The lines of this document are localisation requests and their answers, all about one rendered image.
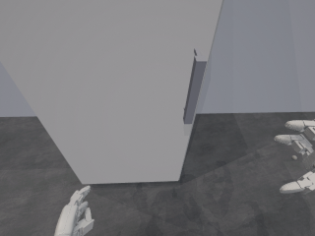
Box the robot right hand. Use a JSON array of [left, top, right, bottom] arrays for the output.
[[274, 119, 315, 195]]

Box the handle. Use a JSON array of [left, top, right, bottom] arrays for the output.
[[183, 48, 208, 125]]

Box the fridge door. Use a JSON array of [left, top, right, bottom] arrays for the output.
[[0, 0, 222, 185]]

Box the robot left hand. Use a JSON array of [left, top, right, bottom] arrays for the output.
[[54, 185, 95, 236]]

